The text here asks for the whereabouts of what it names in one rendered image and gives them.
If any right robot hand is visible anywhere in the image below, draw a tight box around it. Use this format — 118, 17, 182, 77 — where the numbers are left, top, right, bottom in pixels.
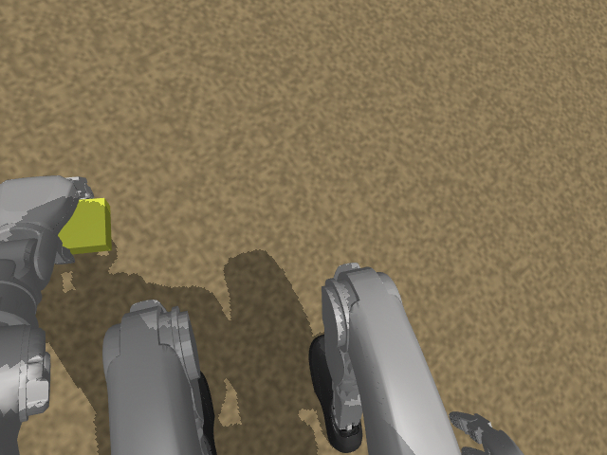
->
449, 411, 524, 455

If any right robot foot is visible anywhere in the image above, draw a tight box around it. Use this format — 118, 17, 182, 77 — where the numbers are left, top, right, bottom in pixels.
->
309, 335, 362, 453

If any left robot hand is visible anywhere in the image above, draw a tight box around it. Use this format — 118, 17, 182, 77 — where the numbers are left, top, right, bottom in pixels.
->
0, 175, 94, 264

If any small box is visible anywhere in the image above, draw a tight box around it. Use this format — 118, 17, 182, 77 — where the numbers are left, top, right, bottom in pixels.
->
58, 198, 112, 254

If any left robot foot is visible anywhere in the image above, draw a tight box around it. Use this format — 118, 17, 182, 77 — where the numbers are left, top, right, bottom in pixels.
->
197, 371, 217, 455

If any left robot arm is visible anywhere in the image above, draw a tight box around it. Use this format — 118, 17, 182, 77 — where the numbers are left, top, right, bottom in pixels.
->
0, 223, 58, 455

